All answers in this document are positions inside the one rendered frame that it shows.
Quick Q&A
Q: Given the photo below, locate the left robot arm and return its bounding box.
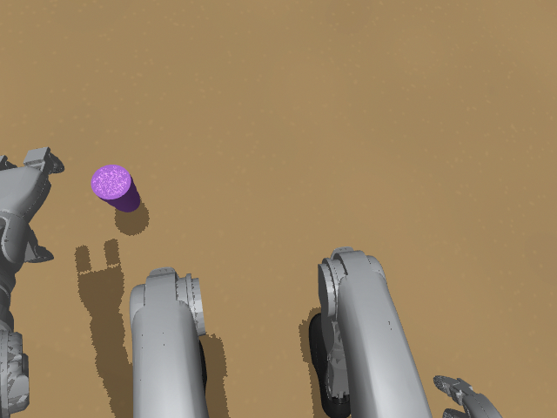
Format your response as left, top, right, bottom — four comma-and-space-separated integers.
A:
0, 212, 30, 418

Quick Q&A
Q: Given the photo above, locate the right robot hand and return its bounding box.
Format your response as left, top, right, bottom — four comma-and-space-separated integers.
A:
433, 375, 503, 418

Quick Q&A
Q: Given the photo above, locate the right robot foot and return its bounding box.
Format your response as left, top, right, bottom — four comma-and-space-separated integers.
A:
309, 313, 351, 418

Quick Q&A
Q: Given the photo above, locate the left robot hand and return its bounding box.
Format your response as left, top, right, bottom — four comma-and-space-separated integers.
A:
0, 147, 64, 263

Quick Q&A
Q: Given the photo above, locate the cup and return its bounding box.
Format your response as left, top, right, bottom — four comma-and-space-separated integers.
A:
91, 165, 140, 212

